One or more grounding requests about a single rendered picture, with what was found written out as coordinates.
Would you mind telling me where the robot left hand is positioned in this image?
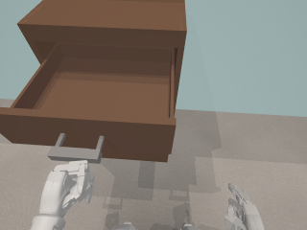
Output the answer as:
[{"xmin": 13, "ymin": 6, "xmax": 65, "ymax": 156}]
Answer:
[{"xmin": 39, "ymin": 160, "xmax": 95, "ymax": 218}]

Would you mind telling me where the drawer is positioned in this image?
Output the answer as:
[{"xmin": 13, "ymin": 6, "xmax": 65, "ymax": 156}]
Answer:
[{"xmin": 0, "ymin": 42, "xmax": 177, "ymax": 154}]

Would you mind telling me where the handle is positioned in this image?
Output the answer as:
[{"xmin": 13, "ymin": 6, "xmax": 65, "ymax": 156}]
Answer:
[{"xmin": 47, "ymin": 133, "xmax": 105, "ymax": 164}]

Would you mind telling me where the left robot forearm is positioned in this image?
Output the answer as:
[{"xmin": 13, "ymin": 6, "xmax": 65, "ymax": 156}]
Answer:
[{"xmin": 30, "ymin": 214, "xmax": 66, "ymax": 230}]

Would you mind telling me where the cabinet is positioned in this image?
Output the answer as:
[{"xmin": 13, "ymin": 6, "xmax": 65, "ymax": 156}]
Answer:
[{"xmin": 17, "ymin": 0, "xmax": 187, "ymax": 163}]

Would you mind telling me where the robot right hand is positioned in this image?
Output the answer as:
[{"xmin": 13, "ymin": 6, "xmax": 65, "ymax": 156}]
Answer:
[{"xmin": 224, "ymin": 182, "xmax": 265, "ymax": 230}]

